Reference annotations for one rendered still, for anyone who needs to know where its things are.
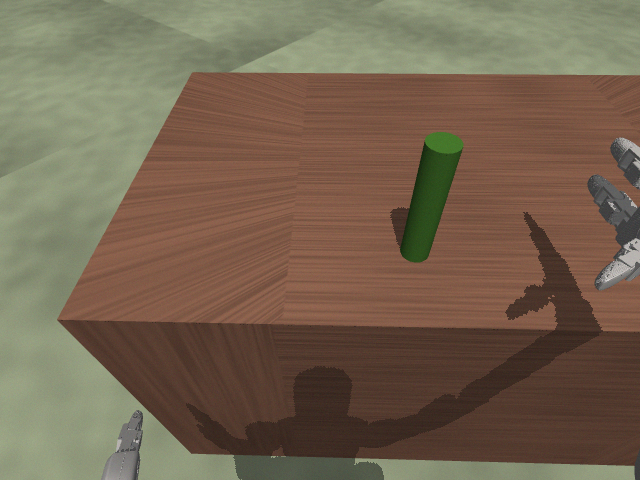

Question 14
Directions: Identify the right robot hand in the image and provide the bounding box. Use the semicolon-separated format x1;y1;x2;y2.
587;138;640;290

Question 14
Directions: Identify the can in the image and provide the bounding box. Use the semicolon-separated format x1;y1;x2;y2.
400;132;464;263

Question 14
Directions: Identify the left robot hand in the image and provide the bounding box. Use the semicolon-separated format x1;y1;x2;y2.
101;410;143;480

